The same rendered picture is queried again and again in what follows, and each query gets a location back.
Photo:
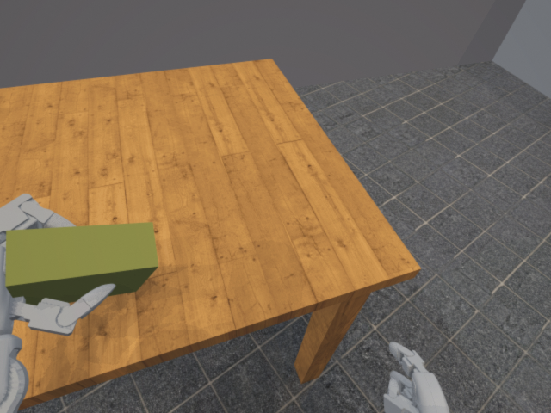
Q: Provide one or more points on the left robot hand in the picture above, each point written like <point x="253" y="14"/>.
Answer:
<point x="50" y="315"/>

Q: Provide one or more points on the table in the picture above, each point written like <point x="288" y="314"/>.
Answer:
<point x="257" y="218"/>

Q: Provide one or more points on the right robot hand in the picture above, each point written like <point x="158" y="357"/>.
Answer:
<point x="421" y="395"/>

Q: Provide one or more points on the sponge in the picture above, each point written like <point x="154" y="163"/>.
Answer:
<point x="65" y="263"/>

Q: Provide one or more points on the robot left forearm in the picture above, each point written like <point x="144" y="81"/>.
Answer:
<point x="13" y="374"/>

